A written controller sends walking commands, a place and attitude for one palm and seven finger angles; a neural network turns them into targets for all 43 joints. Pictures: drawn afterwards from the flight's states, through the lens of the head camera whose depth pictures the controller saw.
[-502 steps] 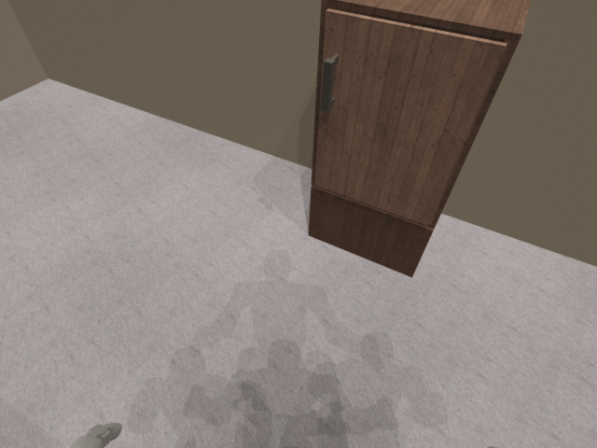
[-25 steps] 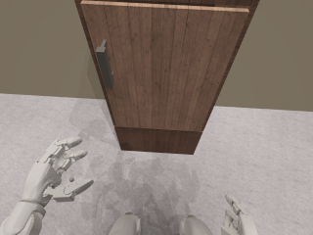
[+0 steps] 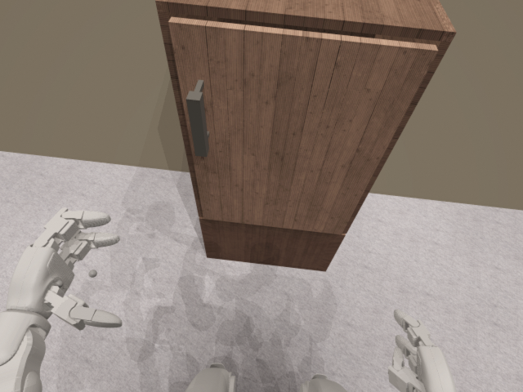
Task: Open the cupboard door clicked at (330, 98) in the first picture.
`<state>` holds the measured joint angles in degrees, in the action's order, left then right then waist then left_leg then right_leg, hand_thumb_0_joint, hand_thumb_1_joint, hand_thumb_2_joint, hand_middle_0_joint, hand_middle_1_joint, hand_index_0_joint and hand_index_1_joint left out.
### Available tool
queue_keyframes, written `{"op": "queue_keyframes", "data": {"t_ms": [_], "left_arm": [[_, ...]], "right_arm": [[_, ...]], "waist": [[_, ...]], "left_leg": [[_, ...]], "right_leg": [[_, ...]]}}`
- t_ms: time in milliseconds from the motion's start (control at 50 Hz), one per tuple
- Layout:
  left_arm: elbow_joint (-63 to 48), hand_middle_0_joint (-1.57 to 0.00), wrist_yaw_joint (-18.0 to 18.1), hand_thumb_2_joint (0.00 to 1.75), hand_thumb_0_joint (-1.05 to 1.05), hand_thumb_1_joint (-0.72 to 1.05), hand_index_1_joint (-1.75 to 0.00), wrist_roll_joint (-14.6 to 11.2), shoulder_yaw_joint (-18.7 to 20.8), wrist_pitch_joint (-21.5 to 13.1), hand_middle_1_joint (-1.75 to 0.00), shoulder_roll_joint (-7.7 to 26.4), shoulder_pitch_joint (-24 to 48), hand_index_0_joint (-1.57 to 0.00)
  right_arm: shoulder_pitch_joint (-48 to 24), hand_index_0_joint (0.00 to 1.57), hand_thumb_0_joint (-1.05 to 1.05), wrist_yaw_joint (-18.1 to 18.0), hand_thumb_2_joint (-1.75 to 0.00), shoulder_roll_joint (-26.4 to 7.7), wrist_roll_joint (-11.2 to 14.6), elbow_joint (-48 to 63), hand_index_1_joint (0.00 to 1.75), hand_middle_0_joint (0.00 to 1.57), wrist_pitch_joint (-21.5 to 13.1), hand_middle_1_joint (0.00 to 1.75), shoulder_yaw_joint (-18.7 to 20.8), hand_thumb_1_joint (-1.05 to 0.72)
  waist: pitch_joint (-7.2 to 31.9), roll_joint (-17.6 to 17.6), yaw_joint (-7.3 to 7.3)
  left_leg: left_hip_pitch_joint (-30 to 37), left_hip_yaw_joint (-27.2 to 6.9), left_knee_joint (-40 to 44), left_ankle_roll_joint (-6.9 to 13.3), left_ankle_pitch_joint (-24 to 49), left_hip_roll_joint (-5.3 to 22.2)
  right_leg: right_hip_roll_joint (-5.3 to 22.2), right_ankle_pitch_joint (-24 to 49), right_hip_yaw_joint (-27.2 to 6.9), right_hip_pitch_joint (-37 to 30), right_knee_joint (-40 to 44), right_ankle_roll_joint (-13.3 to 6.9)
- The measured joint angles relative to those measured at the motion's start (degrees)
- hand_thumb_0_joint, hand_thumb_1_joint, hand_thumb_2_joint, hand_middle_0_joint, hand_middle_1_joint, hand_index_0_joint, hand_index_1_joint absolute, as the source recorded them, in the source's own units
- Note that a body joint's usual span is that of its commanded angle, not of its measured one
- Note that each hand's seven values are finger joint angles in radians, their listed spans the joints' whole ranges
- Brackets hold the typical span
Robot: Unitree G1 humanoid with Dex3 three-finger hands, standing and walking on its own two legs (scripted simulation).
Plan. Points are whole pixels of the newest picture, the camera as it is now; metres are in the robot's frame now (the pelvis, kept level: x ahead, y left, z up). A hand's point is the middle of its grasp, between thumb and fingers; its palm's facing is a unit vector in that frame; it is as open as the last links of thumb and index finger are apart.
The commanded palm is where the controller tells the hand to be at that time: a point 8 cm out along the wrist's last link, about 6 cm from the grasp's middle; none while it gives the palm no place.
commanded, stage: raise the hand with hooked fingers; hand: left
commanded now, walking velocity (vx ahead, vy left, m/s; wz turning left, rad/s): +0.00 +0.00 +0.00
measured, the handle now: (201, 119) +0.59 +0.16 +0.05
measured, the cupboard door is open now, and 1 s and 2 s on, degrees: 0 0 0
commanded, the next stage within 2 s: move the hooked fingers beside the handle in 0.80 s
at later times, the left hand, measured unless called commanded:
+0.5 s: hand (100, 239) +0.30 +0.25 +0.07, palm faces -0.04 -1.00 -0.04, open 14.0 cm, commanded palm +0.28 +0.30 +0.07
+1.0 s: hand (100, 242) +0.30 +0.25 +0.06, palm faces -0.02 -1.00 -0.03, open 14.0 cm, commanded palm +0.29 +0.30 +0.07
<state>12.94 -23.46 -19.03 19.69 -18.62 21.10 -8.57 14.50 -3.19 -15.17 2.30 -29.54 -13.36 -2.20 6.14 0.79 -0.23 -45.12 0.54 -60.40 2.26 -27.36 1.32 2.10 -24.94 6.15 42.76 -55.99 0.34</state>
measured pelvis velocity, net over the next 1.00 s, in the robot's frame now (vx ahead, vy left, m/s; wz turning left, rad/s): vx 0.01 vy -0.02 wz -0.01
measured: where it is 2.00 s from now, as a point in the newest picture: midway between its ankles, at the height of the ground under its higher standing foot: outside the picture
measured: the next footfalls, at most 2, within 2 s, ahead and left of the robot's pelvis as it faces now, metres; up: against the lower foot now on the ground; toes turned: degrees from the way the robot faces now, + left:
none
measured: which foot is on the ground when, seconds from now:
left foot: down 0.00-1.00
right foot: down 0.00-1.00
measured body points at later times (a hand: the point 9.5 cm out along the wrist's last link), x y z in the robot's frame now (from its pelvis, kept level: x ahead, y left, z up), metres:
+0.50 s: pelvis +0.01 -0.01 +0.01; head +0.08 +0.00 +0.45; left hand +0.30 +0.31 +0.07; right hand +0.15 -0.27 -0.07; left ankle +0.02 +0.09 -0.67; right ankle +0.03 -0.13 -0.67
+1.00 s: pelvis +0.01 -0.02 +0.01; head +0.07 -0.01 +0.45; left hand +0.30 +0.31 +0.06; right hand +0.16 -0.27 -0.07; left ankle +0.02 +0.09 -0.67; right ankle +0.03 -0.13 -0.67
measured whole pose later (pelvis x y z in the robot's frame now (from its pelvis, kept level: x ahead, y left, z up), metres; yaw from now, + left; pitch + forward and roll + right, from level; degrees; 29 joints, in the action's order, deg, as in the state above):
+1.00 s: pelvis +0.01 -0.02 +0.01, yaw -1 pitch +12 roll -2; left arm 29.6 -32.1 -20.5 24.6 -18.8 24.2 4.1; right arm 15.9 -4.0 -16.1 2.3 -31.3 -11.1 -2.6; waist 5.2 1.1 -0.5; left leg -43.2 0.8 -57.4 1.1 -26.5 2.1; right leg 1.2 -24.6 5.7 41.8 -54.2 -0.8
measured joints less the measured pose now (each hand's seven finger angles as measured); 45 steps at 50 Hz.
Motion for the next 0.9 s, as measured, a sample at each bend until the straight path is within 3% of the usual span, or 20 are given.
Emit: {"op": "queue_keyframes", "data": {"t_ms": [100,260,400,600,900], "left_arm": [[4.2,-0.29,-3.3,0.31,-0.01,-0.46,-1.18,0.3,0.5,2.2,-1.18,1.1,2.9,-0.3],[7.3,-0.3,-5.8,0.3,-0.01,-0.5,-1.2,-1.5,4.3,-0.3,-1.2,2.7,7.5,-0.3],[13.1,-0.3,-8.7,0.3,-0.01,-0.5,-1.2,-2.3,5.5,2.7,-1.2,4.7,10.5,-0.3],[12.9,-0.3,-7.5,0.3,-0.01,-0.5,-1.2,-2.0,5.7,-0.9,-1.2,2.4,9.5,-0.3],[14.5,-0.3,-8.4,0.3,-0.01,-0.5,-1.2,-2.2,5.5,-0.8,-1.2,2.8,10.4,-0.3]], "right_arm": [[0.0,0.21,0.01,-0.2,-0.9,0.0,-0.1,-0.5,0.3,0.2,0.4,0.3,-0.7,-0.9],[1.1,0.21,0.01,-0.4,-0.9,-0.1,-0.3,-2.5,0.3,0.2,0.7,0.3,-0.6,-0.9],[2.1,0.21,0.01,-0.4,-0.9,-1.3,0.1,-2.4,0.3,0.2,1.8,0.3,0.1,-0.9],[2.6,0.21,0.01,0.1,-0.9,-1.5,-0.2,-2.0,0.3,0.2,2.4,0.3,0.8,-0.9],[1.6,0.21,0.01,-0.5,-0.9,-0.7,0.1,-1.7,0.3,0.2,2.4,0.3,-0.2,-0.9]], "waist": [[-0.6,0.4,0.33],[-0.7,0.2,0.03],[-0.6,0.7,-0.74],[-0.8,-0.2,-1.12],[-0.9,0.4,-0.59]], "left_leg": [[0.5,0.0,0.7,-0.1,0.0,0.1],[1.5,0.0,1.6,-0.6,-0.2,0.5],[2.2,0.5,3.2,-0.8,0.5,0.7],[2.4,0.8,3.6,-1.2,0.7,0.9],[2.6,0.5,3.4,-1.3,0.9,0.9]], "right_leg": [[-0.2,0.0,0.0,-0.4,0.7,-0.1],[-0.7,-0.2,-0.1,-1.2,1.5,-0.5],[-0.9,0.4,-0.5,-1.5,2.6,-0.7],[-1.1,0.4,-0.9,-1.1,2.2,-1.1],[-1.1,0.4,-0.6,-1.5,2.2,-1.2]]}}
